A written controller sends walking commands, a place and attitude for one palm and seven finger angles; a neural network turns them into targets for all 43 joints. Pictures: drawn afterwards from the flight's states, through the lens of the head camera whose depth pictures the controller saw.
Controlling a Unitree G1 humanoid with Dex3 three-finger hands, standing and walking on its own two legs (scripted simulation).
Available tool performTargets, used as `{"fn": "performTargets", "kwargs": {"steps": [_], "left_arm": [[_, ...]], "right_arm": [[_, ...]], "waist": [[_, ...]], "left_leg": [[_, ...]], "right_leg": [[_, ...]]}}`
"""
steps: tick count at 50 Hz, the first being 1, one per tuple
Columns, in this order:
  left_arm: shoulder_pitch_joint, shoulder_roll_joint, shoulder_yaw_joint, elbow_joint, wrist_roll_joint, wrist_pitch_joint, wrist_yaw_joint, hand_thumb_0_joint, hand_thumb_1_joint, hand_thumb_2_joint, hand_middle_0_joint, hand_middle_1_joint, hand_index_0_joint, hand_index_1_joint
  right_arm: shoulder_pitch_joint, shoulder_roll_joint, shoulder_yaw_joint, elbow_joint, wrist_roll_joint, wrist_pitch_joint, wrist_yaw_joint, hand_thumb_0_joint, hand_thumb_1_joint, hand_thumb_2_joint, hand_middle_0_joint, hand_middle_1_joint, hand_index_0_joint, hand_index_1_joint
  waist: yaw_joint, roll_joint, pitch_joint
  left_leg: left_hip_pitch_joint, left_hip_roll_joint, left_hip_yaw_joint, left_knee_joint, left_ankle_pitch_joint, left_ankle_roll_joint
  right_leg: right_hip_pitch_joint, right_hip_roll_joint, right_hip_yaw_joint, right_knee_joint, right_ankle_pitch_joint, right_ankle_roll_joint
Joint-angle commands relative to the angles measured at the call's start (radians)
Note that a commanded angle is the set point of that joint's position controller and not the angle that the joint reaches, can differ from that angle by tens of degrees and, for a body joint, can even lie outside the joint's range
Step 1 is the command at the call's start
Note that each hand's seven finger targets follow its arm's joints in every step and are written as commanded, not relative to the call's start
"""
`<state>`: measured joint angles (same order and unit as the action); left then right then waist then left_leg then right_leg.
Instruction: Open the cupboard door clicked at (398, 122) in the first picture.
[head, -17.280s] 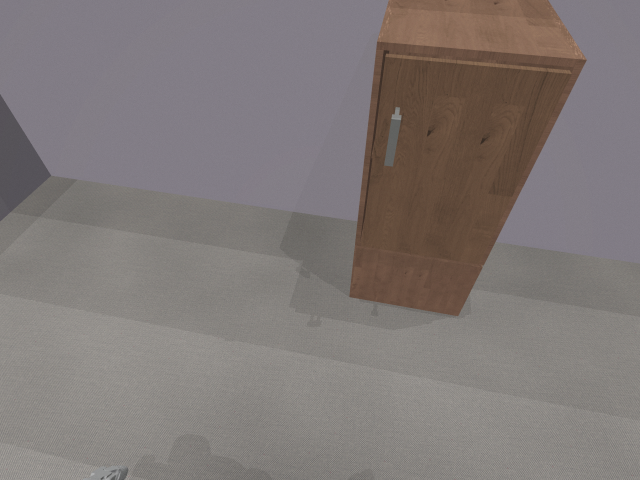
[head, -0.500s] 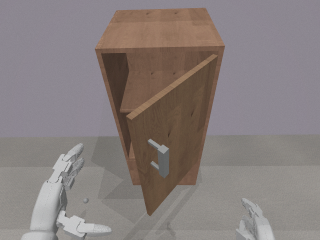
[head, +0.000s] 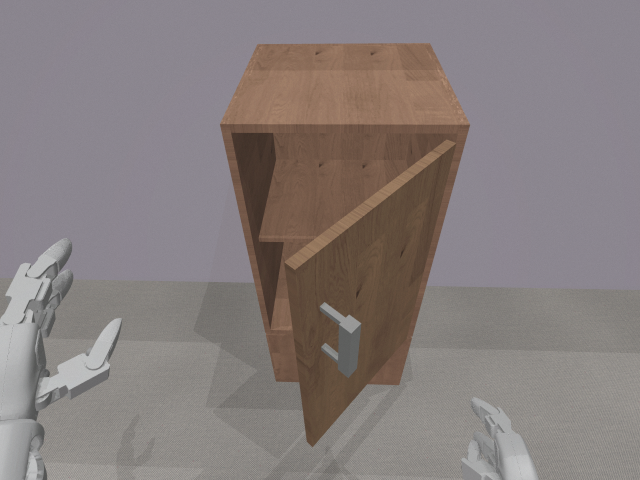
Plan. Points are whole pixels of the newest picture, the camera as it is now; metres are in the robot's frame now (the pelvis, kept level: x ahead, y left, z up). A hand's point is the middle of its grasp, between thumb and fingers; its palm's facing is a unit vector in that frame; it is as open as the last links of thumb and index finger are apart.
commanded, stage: draw the hand back to the body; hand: left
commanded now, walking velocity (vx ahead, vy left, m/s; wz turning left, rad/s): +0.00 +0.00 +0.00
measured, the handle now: (337, 339) +0.32 +0.02 -0.02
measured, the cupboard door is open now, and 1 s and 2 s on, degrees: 49 49 49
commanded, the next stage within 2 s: step back with the hand held close in 0.44 s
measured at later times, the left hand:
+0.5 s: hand (94, 342) +0.19 +0.24 +0.16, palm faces +0.45 -0.81 -0.39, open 7.5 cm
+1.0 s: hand (73, 368) +0.16 +0.25 +0.16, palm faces +0.34 -0.79 -0.51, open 7.4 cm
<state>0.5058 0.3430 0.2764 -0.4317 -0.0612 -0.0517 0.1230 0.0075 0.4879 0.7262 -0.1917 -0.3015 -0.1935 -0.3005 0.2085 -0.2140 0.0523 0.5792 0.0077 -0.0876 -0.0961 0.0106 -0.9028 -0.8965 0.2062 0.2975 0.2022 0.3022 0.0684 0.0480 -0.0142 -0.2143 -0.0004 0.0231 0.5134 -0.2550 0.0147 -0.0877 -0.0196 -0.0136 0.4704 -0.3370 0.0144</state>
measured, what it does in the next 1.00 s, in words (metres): stands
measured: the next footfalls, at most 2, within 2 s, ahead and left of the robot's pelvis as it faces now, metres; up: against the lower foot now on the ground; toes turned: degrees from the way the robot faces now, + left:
right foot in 1.76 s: -0.24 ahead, -0.12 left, +0.00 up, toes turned +4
left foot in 1.88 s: -0.05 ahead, +0.09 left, +0.00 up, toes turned +0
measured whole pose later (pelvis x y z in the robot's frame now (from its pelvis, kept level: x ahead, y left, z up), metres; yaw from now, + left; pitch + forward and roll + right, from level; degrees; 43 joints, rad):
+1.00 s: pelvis -0.04 -0.01 +0.00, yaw -1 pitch -1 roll -1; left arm 0.57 0.43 0.39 -0.49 -0.07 -0.12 0.12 0.02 0.88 0.90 -0.21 -0.30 -0.21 -0.30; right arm 0.16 -0.24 -0.02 0.54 0.02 0.05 -0.09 0.01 -0.91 -0.90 0.20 0.30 0.20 0.30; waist 0.00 0.04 0.04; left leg -0.30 0.04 0.03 0.46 -0.16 0.00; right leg -0.18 0.02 -0.01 0.43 -0.24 0.01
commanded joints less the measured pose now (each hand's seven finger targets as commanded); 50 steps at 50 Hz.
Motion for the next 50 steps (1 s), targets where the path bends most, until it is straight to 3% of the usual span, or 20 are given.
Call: {"fn": "performTargets", "kwargs": {"steps": [1,3,6,9,14,16,25,28,29,30,33,34,38,41,44,50], "left_arm": [[-0.113,0.201,0.187,-0.205,-0.003,-0.076,0.025,0.0,0.83,0.87,-0.198,-0.3,-0.198,-0.3],[-0.137,0.206,0.206,-0.202,-0.008,-0.079,0.025,0.0,0.9,0.9,-0.2,-0.3,-0.2,-0.3],[-0.096,0.128,0.134,-0.142,-0.011,-0.069,0.009,0.0,0.9,0.9,-0.2,-0.3,-0.2,-0.3],[-0.128,0.157,0.147,-0.171,-0.009,-0.071,0.008,0.0,0.9,0.9,-0.2,-0.3,-0.2,-0.3],[-0.13,0.195,0.182,-0.211,-0.008,-0.08,0.013,0.0,0.9,0.9,-0.2,-0.3,-0.2,-0.3],[-0.131,0.207,0.191,-0.205,-0.01,-0.079,0.015,0.0,0.9,0.9,-0.2,-0.3,-0.2,-0.3],[-0.123,0.174,0.168,-0.156,-0.017,-0.079,0.005,0.0,0.9,0.9,-0.2,-0.3,-0.2,-0.3],[-0.176,0.201,0.181,-0.219,-0.015,-0.094,0.008,0.0,0.9,0.9,-0.2,-0.3,-0.2,-0.3],[-0.233,0.313,0.291,-0.25,-0.002,-0.13,0.014,0.0,0.9,0.9,-0.2,-0.3,-0.2,-0.3],[-0.123,0.252,0.249,-0.158,-0.001,-0.13,0.004,0.0,0.9,0.9,-0.2,-0.3,-0.2,-0.3],[-0.023,0.21,0.217,-0.153,0.001,-0.133,-0.005,0.0,0.9,0.9,-0.2,-0.3,-0.2,-0.3],[-0.003,0.208,0.214,-0.169,0.001,-0.134,-0.004,0.0,0.9,0.9,-0.2,-0.3,-0.2,-0.3],[0.032,0.238,0.241,-0.209,-0.004,-0.128,0.007,0.0,0.9,0.9,-0.2,-0.3,-0.2,-0.3],[0.029,0.272,0.268,-0.241,-0.006,-0.129,0.018,0.0,0.9,0.9,-0.2,-0.3,-0.2,-0.3],[0.048,0.264,0.264,-0.25,-0.007,-0.13,0.026,0.0,0.9,0.9,-0.2,-0.3,-0.2,-0.3],[0.072,0.26,0.266,-0.261,-0.006,-0.146,0.039,0.0,0.9,0.9,-0.2,-0.3,-0.2,-0.3]], "right_arm": [[-0.138,-0.114,-0.051,-0.142,-0.006,-0.056,-0.012,0.0,-0.9,-0.9,0.2,0.3,0.2,0.3],[-0.138,-0.113,-0.053,-0.134,-0.005,-0.054,-0.009,0.0,-0.9,-0.9,0.2,0.3,0.2,0.3],[-0.139,-0.119,-0.061,-0.132,-0.004,-0.048,0.0,0.0,-0.9,-0.9,0.2,0.3,0.2,0.3],[-0.143,-0.123,-0.067,-0.135,-0.006,-0.041,0.0,0.0,-0.9,-0.9,0.2,0.3,0.2,0.3],[-0.151,-0.113,-0.066,-0.131,-0.007,-0.046,-0.006,0.0,-0.9,-0.9,0.2,0.3,0.2,0.3],[-0.155,-0.113,-0.065,-0.126,-0.006,-0.048,-0.007,0.0,-0.9,-0.9,0.2,0.3,0.2,0.3],[-0.156,-0.111,-0.071,-0.118,-0.008,-0.048,-0.01,0.0,-0.9,-0.9,0.2,0.3,0.2,0.3],[-0.162,-0.111,-0.071,-0.119,-0.008,-0.055,-0.009,0.0,-0.9,-0.9,0.2,0.3,0.2,0.3],[-0.142,-0.131,-0.075,-0.139,-0.006,-0.029,-0.005,0.0,-0.9,-0.9,0.2,0.3,0.2,0.3],[-0.147,-0.122,-0.078,-0.119,-0.011,-0.011,-0.003,0.0,-0.9,-0.9,0.2,0.3,0.2,0.3],[-0.14,-0.127,-0.09,-0.143,-0.008,0.027,0.005,0.0,-0.9,-0.9,0.2,0.3,0.2,0.3],[-0.141,-0.129,-0.093,-0.151,-0.006,0.037,0.005,0.0,-0.9,-0.9,0.2,0.3,0.2,0.3],[-0.143,-0.127,-0.101,-0.174,0.003,0.069,0.002,0.0,-0.9,-0.9,0.2,0.3,0.2,0.3],[-0.149,-0.129,-0.105,-0.185,0.006,0.08,-0.005,0.0,-0.9,-0.9,0.2,0.3,0.2,0.3],[-0.142,-0.126,-0.107,-0.198,0.008,0.086,-0.007,0.0,-0.9,-0.9,0.2,0.3,0.2,0.3],[-0.135,-0.133,-0.11,-0.2,0.007,0.075,-0.006,0.0,-0.9,-0.9,0.2,0.3,0.2,0.3]], "waist": [[0.001,0.03,-0.058],[-0.001,0.042,-0.054],[-0.008,0.008,-0.024],[-0.008,-0.008,-0.044],[-0.001,0.033,-0.069],[0.0,0.038,-0.049],[-0.005,-0.004,-0.018],[-0.002,0.011,-0.054],[-0.05,-0.017,0.035],[-0.054,-0.057,0.006],[-0.058,-0.032,-0.059],[-0.058,-0.011,-0.083],[-0.059,-0.034,-0.146],[-0.058,-0.019,-0.154],[-0.062,-0.023,-0.145],[-0.067,0.005,-0.1]], "left_leg": [[0.132,0.021,-0.026,-0.11,0.216,0.001],[0.14,0.022,-0.023,-0.115,0.223,-0.001],[0.145,0.024,-0.022,-0.124,0.232,0.001],[0.157,0.019,-0.014,-0.128,0.219,0.006],[0.172,0.011,-0.006,-0.119,0.237,0.007],[0.164,0.009,-0.005,-0.12,0.222,0.004],[0.182,0.01,0.011,-0.119,0.219,0.012],[0.198,0.006,0.007,-0.117,0.231,0.013],[0.139,0.024,-0.003,-0.061,0.229,0.028],[0.14,0.024,-0.009,-0.04,0.243,0.027],[0.143,0.034,0.0,-0.035,0.362,0.021],[0.152,0.04,0.004,-0.038,0.401,0.021],[0.156,0.054,0.011,-0.031,0.468,0.015],[0.145,0.058,0.006,-0.044,0.472,0.013],[0.115,0.063,0.004,-0.049,0.442,0.011],[0.0,0.068,-0.023,-0.092,0.228,0.009]], "right_leg": [[-0.071,0.029,-0.033,-0.099,0.25,-0.033],[-0.066,0.026,-0.034,-0.103,0.259,-0.032],[-0.073,0.03,-0.037,-0.117,0.261,-0.028],[-0.064,0.029,-0.031,-0.126,0.264,-0.024],[-0.043,0.025,-0.025,-0.133,0.296,-0.027],[-0.044,0.026,-0.024,-0.146,0.286,-0.028],[-0.07,0.026,-0.017,-0.165,0.296,-0.016],[-0.051,0.024,-0.012,-0.166,0.312,-0.018],[-0.156,-0.022,0.039,-0.218,0.387,-0.009],[-0.145,-0.043,0.034,-0.208,0.44,-0.007],[-0.108,-0.046,0.012,-0.152,0.549,0.001],[-0.102,-0.042,0.01,-0.139,0.553,0.004],[-0.083,-0.038,0.009,-0.105,0.599,0.009],[-0.092,-0.031,0.007,-0.089,0.574,0.008],[-0.104,-0.023,0.012,-0.083,0.526,0.009],[-0.119,-0.01,0.026,-0.093,0.323,0.003]]}}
